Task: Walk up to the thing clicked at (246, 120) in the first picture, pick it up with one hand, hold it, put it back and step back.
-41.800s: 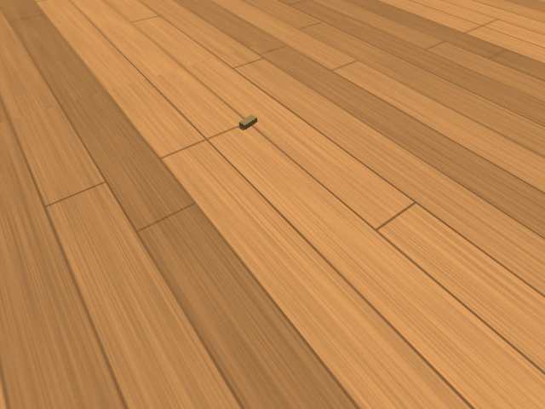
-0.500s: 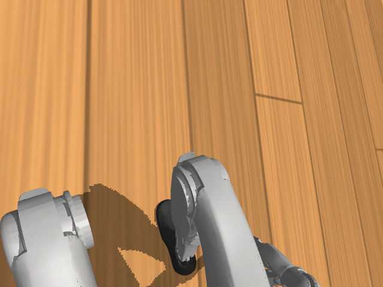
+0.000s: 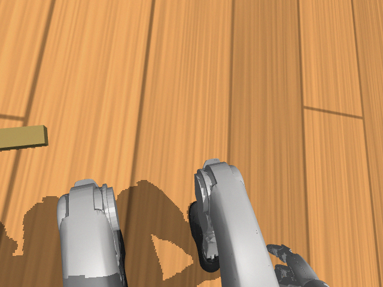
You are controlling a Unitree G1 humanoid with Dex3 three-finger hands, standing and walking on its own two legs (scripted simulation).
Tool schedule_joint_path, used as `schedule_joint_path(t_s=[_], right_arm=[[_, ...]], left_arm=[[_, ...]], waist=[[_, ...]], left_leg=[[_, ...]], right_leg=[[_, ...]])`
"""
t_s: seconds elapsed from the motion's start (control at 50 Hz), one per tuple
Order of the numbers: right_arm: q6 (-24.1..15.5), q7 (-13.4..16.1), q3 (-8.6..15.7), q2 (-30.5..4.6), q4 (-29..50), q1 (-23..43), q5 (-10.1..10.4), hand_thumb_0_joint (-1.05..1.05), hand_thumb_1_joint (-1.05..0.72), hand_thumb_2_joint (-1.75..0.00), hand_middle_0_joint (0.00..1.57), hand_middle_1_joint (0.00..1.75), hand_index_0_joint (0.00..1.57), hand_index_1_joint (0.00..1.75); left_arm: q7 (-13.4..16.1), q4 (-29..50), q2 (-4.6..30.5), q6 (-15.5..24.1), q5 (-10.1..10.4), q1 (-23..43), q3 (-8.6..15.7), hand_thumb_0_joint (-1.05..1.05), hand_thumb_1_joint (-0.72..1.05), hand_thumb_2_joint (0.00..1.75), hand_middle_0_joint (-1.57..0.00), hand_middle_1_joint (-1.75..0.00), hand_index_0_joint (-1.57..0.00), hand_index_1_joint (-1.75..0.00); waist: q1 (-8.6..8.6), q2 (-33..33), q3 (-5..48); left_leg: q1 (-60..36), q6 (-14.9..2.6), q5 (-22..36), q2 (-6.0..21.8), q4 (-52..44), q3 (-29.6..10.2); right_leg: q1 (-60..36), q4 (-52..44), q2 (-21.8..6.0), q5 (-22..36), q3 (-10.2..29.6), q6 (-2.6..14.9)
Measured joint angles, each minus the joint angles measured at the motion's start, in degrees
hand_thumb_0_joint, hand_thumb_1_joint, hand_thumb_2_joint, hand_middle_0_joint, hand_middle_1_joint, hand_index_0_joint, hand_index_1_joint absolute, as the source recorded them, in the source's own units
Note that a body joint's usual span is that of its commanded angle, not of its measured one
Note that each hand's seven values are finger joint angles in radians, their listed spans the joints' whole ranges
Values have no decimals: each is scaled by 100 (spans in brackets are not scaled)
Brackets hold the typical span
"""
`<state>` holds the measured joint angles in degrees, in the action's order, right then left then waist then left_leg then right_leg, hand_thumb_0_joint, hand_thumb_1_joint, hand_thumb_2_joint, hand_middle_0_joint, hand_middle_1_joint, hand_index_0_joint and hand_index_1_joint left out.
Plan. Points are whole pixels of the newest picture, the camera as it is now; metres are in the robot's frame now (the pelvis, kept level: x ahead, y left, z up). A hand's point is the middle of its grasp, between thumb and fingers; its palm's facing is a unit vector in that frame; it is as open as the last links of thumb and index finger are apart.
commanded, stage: withdraw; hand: left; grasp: from above
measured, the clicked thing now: (22, 137) +0.46 +0.35 -0.34
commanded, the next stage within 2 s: home in 0.24 s
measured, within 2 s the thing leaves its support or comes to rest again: neither
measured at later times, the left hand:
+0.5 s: hand out of the picture +0.48 +0.38 -0.16, palm faces -0.27 -0.07 -0.96, open 13.5 cm
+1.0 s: hand out of the picture +0.32 +0.30 +0.03, palm faces -0.16 -0.74 -0.65, open 7.8 cm
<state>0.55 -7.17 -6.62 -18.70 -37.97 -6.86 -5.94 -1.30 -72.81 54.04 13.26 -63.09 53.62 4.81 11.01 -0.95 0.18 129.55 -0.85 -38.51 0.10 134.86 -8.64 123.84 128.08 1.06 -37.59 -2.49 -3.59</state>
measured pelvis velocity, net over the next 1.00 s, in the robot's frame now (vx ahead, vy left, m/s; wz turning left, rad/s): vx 0.00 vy -0.01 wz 0.08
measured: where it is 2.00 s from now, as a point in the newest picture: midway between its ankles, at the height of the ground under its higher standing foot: (163, 262)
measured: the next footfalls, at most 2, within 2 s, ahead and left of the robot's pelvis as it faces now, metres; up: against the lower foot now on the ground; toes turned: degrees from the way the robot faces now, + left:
none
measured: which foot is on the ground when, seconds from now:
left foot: down 0.00-1.00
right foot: down 0.00-1.00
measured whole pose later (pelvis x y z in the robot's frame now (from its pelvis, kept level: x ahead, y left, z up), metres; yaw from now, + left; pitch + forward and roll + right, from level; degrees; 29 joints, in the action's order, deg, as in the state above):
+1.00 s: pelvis +0.00 -0.01 +0.13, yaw +4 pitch +31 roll -7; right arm 0.9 -2.1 0.8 -16.8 -33.0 -5.9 0.8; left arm -3.0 -24.5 31.6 -2.6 -22.2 12.3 9.0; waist 4.1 -0.7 10.1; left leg 105.7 0.4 -36.8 0.9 111.2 -6.4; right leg 101.7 106.3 -0.3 -35.8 -2.1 -2.9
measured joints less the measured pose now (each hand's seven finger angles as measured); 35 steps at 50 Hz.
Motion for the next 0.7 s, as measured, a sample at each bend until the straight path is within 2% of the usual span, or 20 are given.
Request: schedule_joint_path(t_s=[0.06, 0.1, 0.14, 0.2, 0.26, 0.32, 0.38, 0.42, 0.46, 0.5, 0.54, 0.58, 0.62, 0.64, 0.7], right_arm=[[100, 154, -46, -81, -22, -43, -53, 0, -89, -90, 20, 30, 21, 30], [181, 218, -78, -107, -62, -47, -114, 0, -89, -90, 20, 30, 21, 30], [272, 239, -149, -122, -107, -15, -192, 0, -90, -90, 20, 30, 21, 30], [397, 196, -277, -126, -133, 104, -319, 0, -90, -90, 20, 30, 21, 30], [433, 116, -317, -83, -123, 211, -412, 0, -90, -90, 20, 30, 20, 30], [352, 60, -285, 25, -161, 272, -471, 0, -90, -90, 20, 30, 20, 30], [229, 30, -239, 169, -191, 273, -491, 0, -90, -90, 20, 30, 21, 30], [137, 17, -226, 256, -203, 246, -474, 0, -90, -90, 20, 30, 21, 30], [45, -6, -214, 327, -204, 198, -437, 0, -90, -90, 20, 30, 21, 30], [-35, -25, -166, 383, -189, 127, -384, 0, -89, -90, 20, 30, 21, 30], [-77, -49, -62, 430, -149, 18, -304, 0, -89, -90, 20, 30, 21, 30], [-56, -83, 71, 466, -106, -118, -194, 0, -89, -90, 20, 30, 21, 30], [15, -108, 168, 473, -76, -239, -63, 0, -89, -90, 20, 30, 21, 30], [61, -111, 202, 467, -62, -287, 8, 0, -89, -90, 20, 30, 21, 30], [193, -62, 259, 425, -28, -379, 203, 0, -90, -90, 20, 30, 21, 30]], left_arm=[[-222, 138, 68, 667, 68, -157, 236, 0, -44, 97, -12, -99, -12, -98], [-162, 146, 145, 1174, -48, -247, 448, 0, -44, 97, -12, -98, -13, -98], [98, 19, 258, 1614, -287, -266, 571, 0, -44, 97, -13, -98, -13, -98], [768, -366, 426, 1966, -790, -172, 632, 0, -45, 97, -13, -97, -13, -98], [1505, -672, 461, 1930, -1313, -38, 593, 0, -46, 98, -13, -98, -13, -98], [2043, -798, 383, 1715, -1690, 107, 539, 0, -47, 98, -12, -99, -12, -98], [2429, -932, 291, 1386, -1860, 328, 522, 0, -47, 97, -12, -98, -13, -98], [2595, -1088, 260, 1106, -1862, 524, 494, 0, -45, 96, -14, -96, -14, -95], [2640, -1269, 250, 796, -1733, 707, 455, 0, -42, 95, -16, -91, -16, -91], [2532, -1261, 209, 477, -1488, 742, 457, 0, -38, 93, -17, -86, -17, -86], [2264, -1021, 91, 178, -1165, 608, 484, 0, -32, 92, -19, -80, -18, -81], [1860, -576, -109, -90, -765, 322, 512, 0, -24, 90, -20, -74, -18, -75], [1387, 31, -356, -351, -261, -123, 517, 0, -13, 88, -20, -67, -19, -68], [1140, 406, -491, -485, 52, -411, 529, 0, -8, 87, -20, -64, -19, -65], [431, 1620, -899, -875, 1152, -1349, 556, 0, 10, 83, -20, -53, -19, -54]], waist=[[11, 96, -106], [36, 193, -142], [78, 306, -157], [158, 461, -208], [209, 560, -268], [240, 602, -240], [281, 590, -111], [323, 543, 8], [361, 453, 135], [370, 318, 221], [325, 156, 264], [221, 7, 307], [91, -116, 351], [24, -166, 372], [-183, -235, 448]], left_leg=[[-12, 26, 27, -9, 16, -62], [18, 47, 25, -12, 97, -114], [69, 66, 18, -17, 218, -164], [157, 80, 23, -35, 438, -231], [271, 69, 65, -65, 637, -251], [428, 44, 135, -89, 760, -227], [594, 17, 189, -98, 808, -189], [689, -2, 202, -98, 811, -164], [774, -24, 193, -92, 797, -145], [815, -46, 170, -92, 751, -126], [780, -66, 131, -94, 651, -87], [659, -85, 73, -81, 481, -21], [448, -101, 4, -56, 252, 63], [314, -106, -31, -38, 118, 105], [-152, -103, -105, 24, -335, 208]], right_leg=[[-28, -11, 6, 38, -51, -20], [-9, 43, 21, 51, -87, -39], [32, 139, 39, 57, -120, -29], [97, 324, 63, 66, -164, 18], [180, 507, 73, 83, -171, 74], [310, 636, 74, 112, -147, 120], [463, 698, 74, 134, -115, 144], [553, 709, 71, 134, -95, 150], [630, 693, 71, 122, -83, 143], [657, 643, 58, 92, -73, 132], [612, 551, 29, 42, -53, 123], [509, 407, 1, -13, -8, 95], [343, 216, -23, -62, 54, 42], [237, 102, -31, -80, 86, 5], [-132, -299, -39, -100, 159, -96]])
